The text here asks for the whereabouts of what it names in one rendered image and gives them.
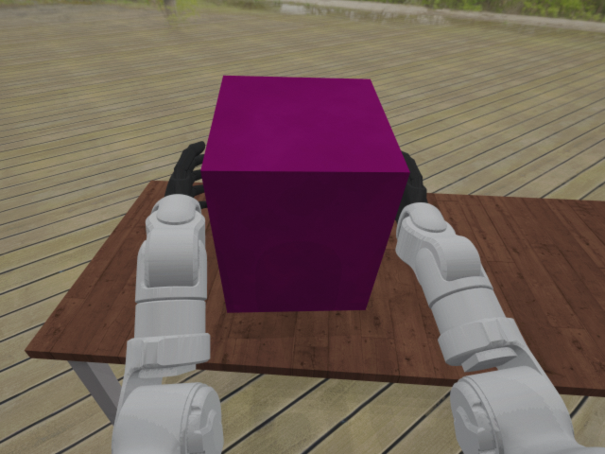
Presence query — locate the right robot upper arm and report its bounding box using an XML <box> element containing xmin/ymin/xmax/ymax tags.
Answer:
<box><xmin>450</xmin><ymin>366</ymin><xmax>605</xmax><ymax>454</ymax></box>

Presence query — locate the left robot forearm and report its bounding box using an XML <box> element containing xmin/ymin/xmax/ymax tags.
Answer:
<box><xmin>112</xmin><ymin>194</ymin><xmax>210</xmax><ymax>449</ymax></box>

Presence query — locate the table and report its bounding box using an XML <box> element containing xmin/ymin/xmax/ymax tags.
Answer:
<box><xmin>25</xmin><ymin>181</ymin><xmax>605</xmax><ymax>426</ymax></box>

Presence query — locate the left robot upper arm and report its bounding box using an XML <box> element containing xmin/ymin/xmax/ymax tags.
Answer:
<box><xmin>112</xmin><ymin>382</ymin><xmax>224</xmax><ymax>454</ymax></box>

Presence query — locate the carton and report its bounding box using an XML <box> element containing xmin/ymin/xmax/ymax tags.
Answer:
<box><xmin>200</xmin><ymin>76</ymin><xmax>410</xmax><ymax>313</ymax></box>

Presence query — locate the right robot hand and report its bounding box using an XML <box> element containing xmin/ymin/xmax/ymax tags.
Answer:
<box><xmin>395</xmin><ymin>151</ymin><xmax>428</xmax><ymax>224</ymax></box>

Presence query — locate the right robot forearm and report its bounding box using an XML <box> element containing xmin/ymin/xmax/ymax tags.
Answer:
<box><xmin>395</xmin><ymin>202</ymin><xmax>575</xmax><ymax>438</ymax></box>

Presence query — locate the left robot hand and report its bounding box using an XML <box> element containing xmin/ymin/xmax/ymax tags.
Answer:
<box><xmin>164</xmin><ymin>141</ymin><xmax>207</xmax><ymax>209</ymax></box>

